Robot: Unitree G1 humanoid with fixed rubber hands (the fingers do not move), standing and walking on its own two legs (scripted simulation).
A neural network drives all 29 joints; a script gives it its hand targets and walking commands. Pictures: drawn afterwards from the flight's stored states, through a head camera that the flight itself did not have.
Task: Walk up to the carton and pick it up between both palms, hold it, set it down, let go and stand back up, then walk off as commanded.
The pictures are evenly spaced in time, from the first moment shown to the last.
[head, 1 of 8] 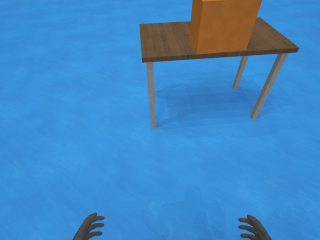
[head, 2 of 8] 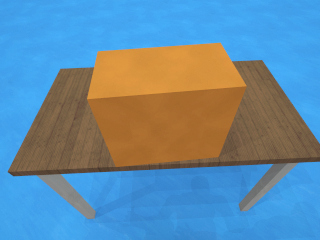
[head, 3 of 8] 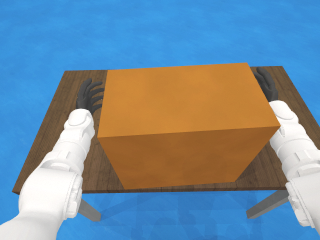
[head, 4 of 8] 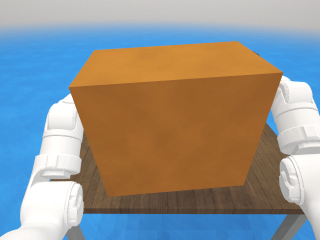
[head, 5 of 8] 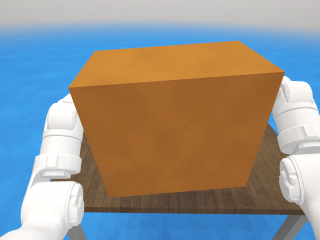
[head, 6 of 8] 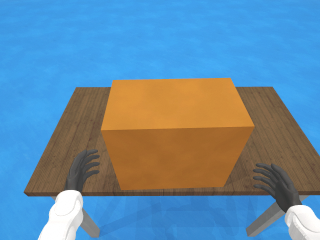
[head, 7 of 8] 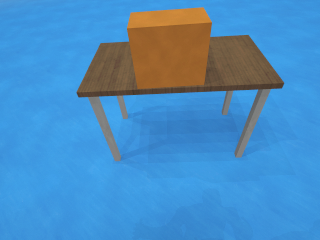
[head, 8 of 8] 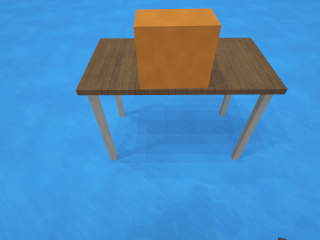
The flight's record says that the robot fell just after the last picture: no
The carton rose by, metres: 0.21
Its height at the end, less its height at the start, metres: +0.00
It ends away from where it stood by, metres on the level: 0.03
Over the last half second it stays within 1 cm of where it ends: yes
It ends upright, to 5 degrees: yes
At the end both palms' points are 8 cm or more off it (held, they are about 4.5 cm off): yes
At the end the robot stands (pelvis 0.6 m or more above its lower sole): yes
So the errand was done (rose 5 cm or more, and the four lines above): yes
